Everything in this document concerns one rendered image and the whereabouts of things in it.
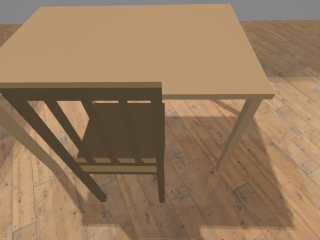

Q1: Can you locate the chair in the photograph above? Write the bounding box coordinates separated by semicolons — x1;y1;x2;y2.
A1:
0;82;165;203

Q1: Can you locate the table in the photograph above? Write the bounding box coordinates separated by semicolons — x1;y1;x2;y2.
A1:
0;3;275;172

